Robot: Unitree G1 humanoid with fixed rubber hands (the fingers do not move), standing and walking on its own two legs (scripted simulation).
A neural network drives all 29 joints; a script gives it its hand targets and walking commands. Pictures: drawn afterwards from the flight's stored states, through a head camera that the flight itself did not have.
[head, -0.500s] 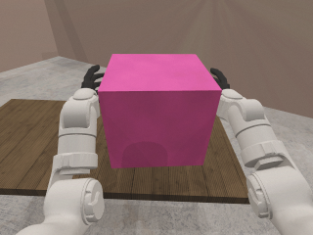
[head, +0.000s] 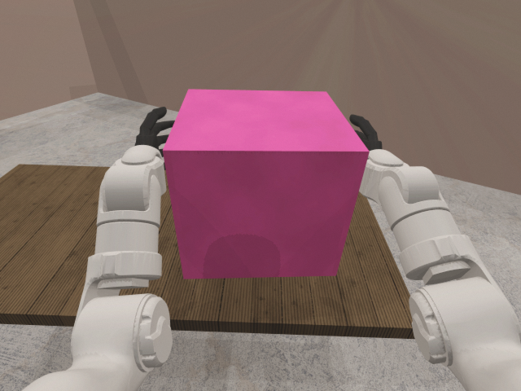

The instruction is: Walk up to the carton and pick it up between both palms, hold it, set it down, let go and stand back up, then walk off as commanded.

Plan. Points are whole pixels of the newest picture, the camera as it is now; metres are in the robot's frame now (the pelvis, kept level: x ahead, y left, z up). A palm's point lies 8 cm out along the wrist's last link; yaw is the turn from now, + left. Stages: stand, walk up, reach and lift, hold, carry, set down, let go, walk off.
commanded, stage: hold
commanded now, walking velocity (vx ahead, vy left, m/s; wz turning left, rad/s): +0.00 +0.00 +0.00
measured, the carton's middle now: (259, 179) +0.39 +0.01 +0.22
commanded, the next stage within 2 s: none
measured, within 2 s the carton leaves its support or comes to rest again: neither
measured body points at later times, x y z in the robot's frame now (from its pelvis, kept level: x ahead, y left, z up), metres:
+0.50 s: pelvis +0.00 +0.00 +0.00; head -0.08 +0.02 +0.44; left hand +0.39 +0.17 +0.26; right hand +0.39 -0.15 +0.25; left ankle +0.03 +0.13 -0.75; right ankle -0.02 -0.13 -0.75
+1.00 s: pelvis +0.00 +0.00 +0.00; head -0.08 +0.02 +0.44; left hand +0.39 +0.17 +0.26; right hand +0.39 -0.15 +0.26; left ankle +0.03 +0.13 -0.75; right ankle -0.02 -0.13 -0.75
